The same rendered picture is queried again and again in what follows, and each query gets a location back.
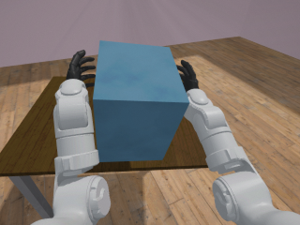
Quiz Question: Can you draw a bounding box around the robot right forearm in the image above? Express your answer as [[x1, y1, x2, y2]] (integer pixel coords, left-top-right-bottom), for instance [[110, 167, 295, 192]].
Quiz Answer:
[[184, 88, 273, 203]]

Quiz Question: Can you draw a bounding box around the left robot upper arm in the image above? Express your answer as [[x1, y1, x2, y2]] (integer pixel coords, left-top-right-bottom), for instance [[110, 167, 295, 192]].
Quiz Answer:
[[31, 175, 111, 225]]

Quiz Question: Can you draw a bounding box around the robot left hand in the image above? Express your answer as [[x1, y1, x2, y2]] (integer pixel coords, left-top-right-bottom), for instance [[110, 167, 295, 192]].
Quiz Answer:
[[66, 50, 96, 88]]

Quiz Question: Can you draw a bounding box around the table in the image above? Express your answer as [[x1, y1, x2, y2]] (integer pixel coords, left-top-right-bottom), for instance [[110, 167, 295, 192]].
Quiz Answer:
[[0, 76, 208, 219]]

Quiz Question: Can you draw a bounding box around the right robot upper arm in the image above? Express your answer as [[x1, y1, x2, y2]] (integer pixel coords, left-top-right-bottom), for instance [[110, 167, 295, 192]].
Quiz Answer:
[[212, 170, 300, 225]]

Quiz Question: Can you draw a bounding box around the carton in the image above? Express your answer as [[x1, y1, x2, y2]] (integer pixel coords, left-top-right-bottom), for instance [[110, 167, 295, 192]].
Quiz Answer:
[[93, 40, 190, 162]]

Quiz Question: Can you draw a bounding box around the robot right hand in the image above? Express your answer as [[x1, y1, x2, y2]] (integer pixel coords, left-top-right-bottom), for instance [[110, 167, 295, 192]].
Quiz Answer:
[[176, 60, 200, 92]]

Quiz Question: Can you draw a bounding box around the robot left forearm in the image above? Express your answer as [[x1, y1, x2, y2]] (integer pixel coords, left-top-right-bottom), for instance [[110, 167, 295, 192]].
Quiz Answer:
[[52, 79, 99, 213]]

